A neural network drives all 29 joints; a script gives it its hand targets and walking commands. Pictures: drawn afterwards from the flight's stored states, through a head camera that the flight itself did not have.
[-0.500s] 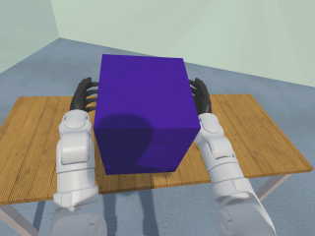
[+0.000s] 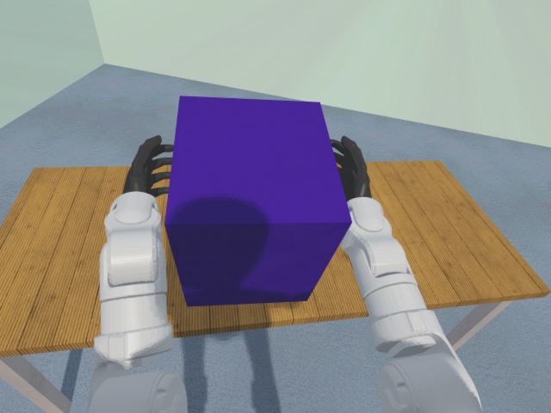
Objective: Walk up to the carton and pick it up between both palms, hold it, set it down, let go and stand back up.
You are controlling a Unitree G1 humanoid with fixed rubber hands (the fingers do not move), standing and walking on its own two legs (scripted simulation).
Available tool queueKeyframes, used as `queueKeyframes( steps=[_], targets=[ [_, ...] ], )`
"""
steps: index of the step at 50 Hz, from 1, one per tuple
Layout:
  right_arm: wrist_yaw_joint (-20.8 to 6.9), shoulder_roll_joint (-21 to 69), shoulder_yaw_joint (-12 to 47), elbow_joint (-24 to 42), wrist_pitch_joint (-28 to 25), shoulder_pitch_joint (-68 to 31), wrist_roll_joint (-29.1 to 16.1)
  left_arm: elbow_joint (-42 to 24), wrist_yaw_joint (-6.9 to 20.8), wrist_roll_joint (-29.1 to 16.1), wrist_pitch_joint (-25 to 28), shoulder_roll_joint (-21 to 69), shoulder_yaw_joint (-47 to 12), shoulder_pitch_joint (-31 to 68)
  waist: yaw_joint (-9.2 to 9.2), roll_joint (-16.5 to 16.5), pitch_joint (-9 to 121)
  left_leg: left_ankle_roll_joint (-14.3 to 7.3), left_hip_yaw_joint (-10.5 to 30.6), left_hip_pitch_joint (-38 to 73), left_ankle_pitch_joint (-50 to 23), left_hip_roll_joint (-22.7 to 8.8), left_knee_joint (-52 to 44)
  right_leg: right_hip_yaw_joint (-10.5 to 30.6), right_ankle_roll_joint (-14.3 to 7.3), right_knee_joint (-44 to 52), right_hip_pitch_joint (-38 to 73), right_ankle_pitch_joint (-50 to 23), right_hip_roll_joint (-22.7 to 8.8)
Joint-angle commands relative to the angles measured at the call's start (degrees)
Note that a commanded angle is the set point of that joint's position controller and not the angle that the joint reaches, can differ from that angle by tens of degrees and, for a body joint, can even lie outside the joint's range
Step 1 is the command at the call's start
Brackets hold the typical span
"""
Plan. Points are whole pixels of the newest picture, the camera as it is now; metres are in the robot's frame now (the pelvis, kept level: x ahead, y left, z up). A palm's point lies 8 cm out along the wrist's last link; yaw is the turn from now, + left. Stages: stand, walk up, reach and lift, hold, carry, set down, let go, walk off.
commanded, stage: hold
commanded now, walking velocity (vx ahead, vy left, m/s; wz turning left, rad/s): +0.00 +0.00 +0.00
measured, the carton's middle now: (250, 209) +0.38 +0.01 +0.11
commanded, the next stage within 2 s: none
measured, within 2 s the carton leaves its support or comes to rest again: neither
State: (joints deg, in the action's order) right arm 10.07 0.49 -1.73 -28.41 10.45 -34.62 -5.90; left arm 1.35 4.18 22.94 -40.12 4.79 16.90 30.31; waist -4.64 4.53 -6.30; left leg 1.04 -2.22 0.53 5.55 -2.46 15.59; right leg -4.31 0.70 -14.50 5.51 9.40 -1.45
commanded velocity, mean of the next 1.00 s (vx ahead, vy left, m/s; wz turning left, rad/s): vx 0.00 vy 0.00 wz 0.00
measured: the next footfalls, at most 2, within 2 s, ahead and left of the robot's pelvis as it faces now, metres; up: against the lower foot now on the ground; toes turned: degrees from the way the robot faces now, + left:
none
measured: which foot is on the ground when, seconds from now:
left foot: down 0.00-1.00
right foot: down 0.00-1.00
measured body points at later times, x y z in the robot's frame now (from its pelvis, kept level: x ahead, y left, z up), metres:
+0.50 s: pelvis +0.01 +0.00 +0.00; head -0.02 +0.03 +0.45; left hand +0.37 +0.16 +0.17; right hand +0.37 -0.14 +0.17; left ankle +0.05 +0.13 -0.75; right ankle +0.00 -0.12 -0.75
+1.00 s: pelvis +0.00 +0.00 +0.00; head -0.03 +0.03 +0.45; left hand +0.37 +0.16 +0.17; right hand +0.37 -0.14 +0.18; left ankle +0.05 +0.13 -0.75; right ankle +0.00 -0.12 -0.75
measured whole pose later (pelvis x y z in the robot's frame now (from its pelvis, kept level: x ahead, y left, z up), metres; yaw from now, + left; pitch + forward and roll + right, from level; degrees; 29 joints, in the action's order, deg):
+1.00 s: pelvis +0.00 +0.00 +0.00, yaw +0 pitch -11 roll +0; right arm 11.0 0.4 -0.5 -26.7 10.7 -34.1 -7.5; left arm -0.7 4.6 22.3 -40.6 4.5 16.9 29.2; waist -4.7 5.0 -6.2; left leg 1.2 -2.0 0.9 5.9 -2.5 15.7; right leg -4.9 0.5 -14.4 6.0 9.6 -1.4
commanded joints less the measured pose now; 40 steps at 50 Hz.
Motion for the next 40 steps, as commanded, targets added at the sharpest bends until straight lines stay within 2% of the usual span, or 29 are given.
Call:
queueKeyframes(
  steps=[1,3,5,7,8,9,10,12,13,14,15,16,17,18,19,21,22,23,24,25,26,28,29,31,32,33,34,36,40],
  targets=[
    [-5.8,24.9,18.4,14.7,-3.7,-34.1,-2.5,-5.6,7.3,-8.4,3.7,24.0,-25.2,30.6,-0.34,-3.9,20.4,-1.2,-2.7,13.1,-9.3,4.0,1.2,-4.0,1.6,2.0,-4.8,-7.4,4.0],
    [-5.4,24.7,18.8,14.5,-3.2,-33.7,-2.6,-3.4,7.6,-7.9,3.4,23.0,-23.9,28.2,0.09,-2.8,19.7,-1.7,-2.8,12.5,-8.6,4.2,1.3,-3.7,2.1,2.2,-3.8,-9.6,3.8],
    [-5.4,24.5,19.1,12.7,-2.8,-32.4,-2.6,-3.7,7.9,-7.2,3.6,22.5,-23.1,29.3,0.27,-2.8,18.8,-1.7,-2.7,12.8,-7.6,4.1,0.6,-3.5,1.9,2.8,-4.3,-7.4,3.8],
    [-5.1,24.6,19.6,15.1,-3.2,-33.0,-3.6,-5.5,7.8,-8.4,3.5,23.2,-24.4,27.9,0.66,-2.8,19.8,-1.2,-2.8,13.6,-11.7,4.0,1.6,-3.6,2.0,2.0,-4.1,-10.9,4.3],
    [-4.9,24.8,20.3,14.6,-3.2,-33.1,-3.4,-5.9,8.0,-8.2,3.7,22.6,-24.7,29.4,-0.10,-2.4,19.7,-1.5,-2.7,13.9,-11.2,4.2,1.9,-3.9,2.1,2.1,-4.0,-10.8,4.1],
    [-4.9,24.6,19.3,14.0,-3.0,-31.8,-4.0,-6.7,8.1,-8.3,3.3,23.1,-25.5,28.9,-1.01,-4.5,19.5,-1.0,-2.6,13.9,-11.9,4.1,1.7,-3.7,2.3,1.8,-3.7,-11.9,4.1],
    [-5.0,23.7,18.6,13.4,-2.6,-32.1,-3.5,-6.7,8.1,-8.2,3.2,22.9,-25.8,30.2,-1.49,-5.1,18.1,-0.7,-2.6,13.2,-9.8,4.0,1.5,-3.9,1.8,2.3,-4.4,-9.0,4.1],
    [-4.9,23.5,18.1,12.6,-2.4,-29.3,-3.6,-7.1,7.9,-8.5,3.3,23.0,-26.3,29.2,-2.11,-6.3,18.2,-0.1,-2.2,14.8,-11.7,4.1,1.9,-4.1,1.7,2.3,-5.1,-9.2,4.4],
    [-4.9,23.5,19.1,15.1,-2.8,-30.3,-3.8,-7.8,7.8,-8.8,3.2,23.2,-26.3,28.5,-1.46,-5.0,19.8,-0.2,-2.1,15.4,-13.1,3.7,2.0,-4.2,1.6,2.1,-4.8,-10.2,4.5],
    [-4.9,23.1,19.2,14.6,-2.5,-30.9,-3.5,-7.4,7.6,-8.1,3.1,22.7,-25.7,28.4,-0.80,-5.3,19.5,-0.4,-2.1,15.5,-13.0,3.7,2.3,-3.8,1.5,2.4,-5.1,-9.6,4.4],
    [-4.8,23.6,19.6,16.4,-2.8,-31.9,-4.2,-8.1,7.7,-8.5,2.9,23.2,-26.6,27.9,-1.06,-5.1,20.5,-0.3,-2.0,15.5,-13.6,3.7,2.5,-3.9,1.7,2.2,-4.7,-10.9,4.4],
    [-4.7,23.6,20.0,15.5,-2.5,-30.7,-4.0,-8.2,7.9,-8.1,2.7,22.6,-25.6,27.4,-0.71,-4.2,19.6,-0.6,-2.4,14.7,-13.6,3.9,2.2,-4.0,1.8,2.1,-3.5,-12.4,4.3],
    [-4.7,23.4,19.9,15.3,-2.1,-30.7,-4.1,-7.2,8.0,-8.1,2.7,22.7,-25.8,27.3,-0.69,-4.9,18.5,-0.5,-2.4,13.6,-12.2,4.2,2.2,-3.6,2.0,2.3,-3.2,-11.9,4.0],
    [-4.7,23.7,20.0,15.7,-2.0,-30.4,-4.2,-6.9,8.2,-8.1,2.4,22.9,-25.0,27.1,-1.01,-4.1,18.7,-0.7,-2.3,13.7,-11.9,4.1,1.8,-3.8,2.0,2.0,-3.0,-11.9,4.2],
    [-4.5,23.1,19.4,14.2,-1.5,-30.7,-3.9,-4.8,8.5,-7.2,2.1,21.6,-23.7,27.2,-0.45,-3.2,16.2,-1.2,-2.4,12.6,-9.5,4.2,1.2,-3.5,2.3,2.5,-3.4,-10.2,3.9],
    [-4.4,24.2,21.2,18.0,-2.6,-31.2,-5.3,-10.0,8.2,-9.2,2.7,22.8,-26.6,28.2,-0.99,-4.1,21.3,-0.6,-2.2,15.0,-15.0,4.0,2.7,-3.6,2.2,1.4,-2.8,-14.2,4.4],
    [-4.4,24.0,21.5,18.9,-3.0,-32.9,-5.3,-10.4,7.8,-10.0,3.1,23.2,-27.7,29.5,-1.12,-5.0,22.1,-0.2,-2.0,15.1,-15.0,4.0,3.1,-3.9,1.7,1.3,-3.2,-13.1,4.4],
    [-4.3,24.4,22.2,20.3,-2.9,-32.9,-5.6,-10.7,7.6,-9.9,3.3,23.1,-27.6,28.6,-0.33,-4.5,22.1,-0.3,-2.0,15.0,-16.3,4.0,3.2,-3.8,1.8,1.4,-3.3,-13.9,4.7],
    [-4.1,23.5,20.5,16.5,-1.9,-29.8,-4.7,-8.5,7.9,-9.0,2.9,22.6,-26.9,27.1,-1.37,-4.9,19.4,-0.1,-2.0,14.6,-13.7,4.0,2.6,-3.7,1.9,2.2,-3.3,-11.9,4.3],
    [-4.4,23.4,20.7,16.4,-1.9,-31.7,-4.2,-8.0,7.9,-8.7,2.8,22.2,-26.0,28.9,-0.45,-4.0,19.6,-0.7,-2.1,12.9,-11.4,4.0,1.8,-3.6,1.7,2.2,-3.8,-9.6,4.3],
    [-4.7,22.9,18.9,12.5,-1.0,-29.9,-3.5,-5.0,8.2,-7.1,2.5,21.1,-23.6,28.4,-0.23,-3.6,15.2,-1.2,-2.4,11.5,-6.8,3.8,0.6,-3.4,1.7,3.0,-4.6,-6.0,3.8],
    [-5.0,23.3,18.7,13.8,-1.6,-29.4,-3.9,-7.5,8.4,-8.0,2.3,22.4,-24.6,28.0,-1.07,-4.3,16.9,-0.7,-2.4,12.9,-9.1,3.6,0.6,-4.1,1.6,2.3,-4.3,-7.6,4.3],
    [-4.9,23.6,19.1,15.4,-1.9,-30.4,-3.9,-8.3,8.4,-8.5,2.7,22.6,-25.1,28.6,-1.04,-3.3,18.1,-0.7,-2.9,12.8,-10.1,4.0,0.9,-3.9,1.6,2.2,-3.3,-9.0,4.2],
    [-4.6,24.0,20.4,18.2,-2.4,-32.3,-4.2,-8.8,8.1,-9.4,2.9,23.3,-26.6,28.7,-0.98,-4.0,20.8,-0.6,-2.3,13.7,-11.5,4.1,1.5,-3.8,1.8,2.3,-3.4,-10.1,4.2],
    [-4.6,23.3,20.0,17.2,-2.2,-32.9,-3.9,-6.4,7.9,-8.8,2.7,23.4,-26.0,28.5,-0.42,-5.0,20.2,-0.5,-2.3,13.4,-10.4,4.0,1.7,-3.9,1.5,2.3,-4.5,-9.1,4.2],
    [-4.8,23.2,19.0,15.6,-2.2,-32.5,-3.4,-6.4,7.9,-8.6,2.7,23.1,-26.0,28.7,-0.89,-4.8,17.7,-0.5,-2.2,13.0,-9.1,3.9,0.8,-4.1,1.4,2.5,-5.1,-7.0,4.1],
    [-4.9,23.4,18.5,14.8,-1.6,-31.9,-3.2,-4.7,8.2,-8.0,2.3,22.3,-24.6,28.2,-0.98,-3.1,16.9,-1.1,-2.4,11.5,-6.8,3.9,0.5,-3.6,1.8,2.7,-4.5,-6.7,3.7],
    [-5.2,24.0,18.7,14.4,-2.1,-32.8,-3.1,-5.5,8.3,-8.1,2.7,22.6,-24.4,30.1,-0.25,-3.7,18.2,-1.4,-2.5,11.9,-5.9,3.9,0.2,-3.9,1.6,2.7,-5.2,-5.2,3.8],
    [-5.1,24.4,19.8,15.7,-2.4,-32.8,-3.7,-7.4,7.8,-8.8,3.1,23.0,-25.6,29.5,-0.30,-4.2,20.7,-0.8,-2.4,13.1,-10.7,3.8,1.4,-3.8,1.5,1.7,-3.7,-9.8,4.2]
  ],
)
